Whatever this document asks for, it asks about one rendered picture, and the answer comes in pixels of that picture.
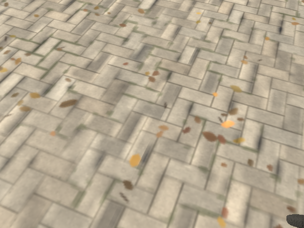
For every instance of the right robot hand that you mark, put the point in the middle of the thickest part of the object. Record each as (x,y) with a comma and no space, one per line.
(296,220)

